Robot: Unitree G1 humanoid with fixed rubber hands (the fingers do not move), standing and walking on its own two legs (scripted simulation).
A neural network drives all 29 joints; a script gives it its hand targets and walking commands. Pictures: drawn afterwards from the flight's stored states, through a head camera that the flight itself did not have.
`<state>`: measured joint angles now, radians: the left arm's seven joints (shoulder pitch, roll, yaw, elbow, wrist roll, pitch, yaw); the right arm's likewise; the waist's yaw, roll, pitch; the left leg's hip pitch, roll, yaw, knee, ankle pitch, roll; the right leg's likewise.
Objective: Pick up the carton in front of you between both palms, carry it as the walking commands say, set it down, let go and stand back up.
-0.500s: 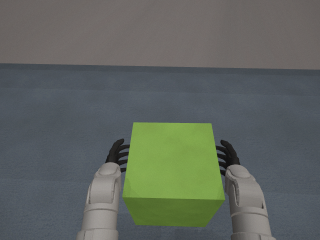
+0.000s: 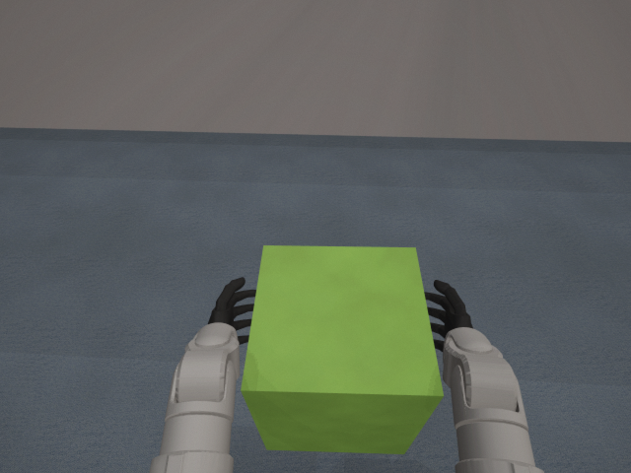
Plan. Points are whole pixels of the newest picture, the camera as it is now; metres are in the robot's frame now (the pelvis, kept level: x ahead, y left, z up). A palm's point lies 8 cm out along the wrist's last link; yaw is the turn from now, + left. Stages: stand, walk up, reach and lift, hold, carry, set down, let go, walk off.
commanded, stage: carry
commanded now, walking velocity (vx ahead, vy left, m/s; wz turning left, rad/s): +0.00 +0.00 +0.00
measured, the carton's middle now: (337, 354) +0.30 +0.00 -0.03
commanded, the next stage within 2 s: hold in 0.04 s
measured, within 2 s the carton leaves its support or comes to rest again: neither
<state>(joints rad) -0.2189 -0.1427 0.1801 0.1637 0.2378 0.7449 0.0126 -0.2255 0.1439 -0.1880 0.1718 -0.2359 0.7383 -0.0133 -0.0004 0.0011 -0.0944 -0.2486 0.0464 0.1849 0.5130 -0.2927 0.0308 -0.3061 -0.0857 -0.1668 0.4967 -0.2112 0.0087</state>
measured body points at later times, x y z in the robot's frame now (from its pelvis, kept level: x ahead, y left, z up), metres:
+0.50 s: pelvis -0.03 -0.03 +0.01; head -0.07 -0.04 +0.45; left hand +0.24 +0.16 +0.05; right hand +0.29 -0.14 +0.05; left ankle -0.01 +0.09 -0.74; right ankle +0.03 -0.14 -0.74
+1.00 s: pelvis -0.03 -0.05 -0.01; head -0.04 -0.05 +0.44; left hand +0.29 +0.14 +0.02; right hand +0.32 -0.16 +0.02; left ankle -0.01 +0.08 -0.74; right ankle +0.03 -0.14 -0.74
